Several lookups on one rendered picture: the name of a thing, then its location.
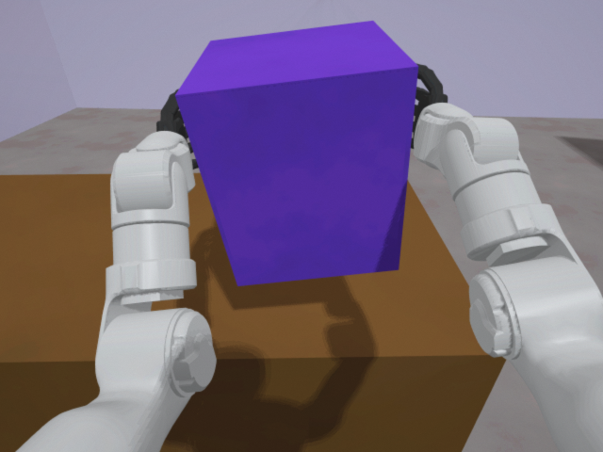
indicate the robot left forearm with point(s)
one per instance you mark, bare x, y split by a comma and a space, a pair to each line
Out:
149, 188

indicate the right robot hand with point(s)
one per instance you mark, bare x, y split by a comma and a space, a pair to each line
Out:
432, 96

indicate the robot right upper arm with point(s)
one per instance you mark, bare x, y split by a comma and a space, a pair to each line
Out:
546, 318

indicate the robot left upper arm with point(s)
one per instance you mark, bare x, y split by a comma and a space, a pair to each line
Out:
149, 365

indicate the pedestal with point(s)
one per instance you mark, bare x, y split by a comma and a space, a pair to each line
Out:
374, 362

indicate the robot right forearm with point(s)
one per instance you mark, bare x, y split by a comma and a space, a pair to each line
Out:
504, 221

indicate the carton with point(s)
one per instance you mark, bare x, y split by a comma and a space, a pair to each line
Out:
303, 141

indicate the left robot hand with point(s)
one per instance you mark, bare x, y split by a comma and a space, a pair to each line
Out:
171, 120

